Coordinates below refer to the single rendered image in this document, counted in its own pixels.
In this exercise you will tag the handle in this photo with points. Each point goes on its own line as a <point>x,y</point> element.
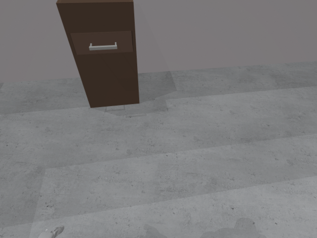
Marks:
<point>102,47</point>

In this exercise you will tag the left robot hand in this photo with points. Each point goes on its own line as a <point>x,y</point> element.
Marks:
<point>52,231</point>

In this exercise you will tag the cabinet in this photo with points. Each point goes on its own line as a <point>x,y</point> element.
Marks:
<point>109,79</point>

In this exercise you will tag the drawer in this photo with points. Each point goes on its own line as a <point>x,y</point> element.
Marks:
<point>82,42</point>

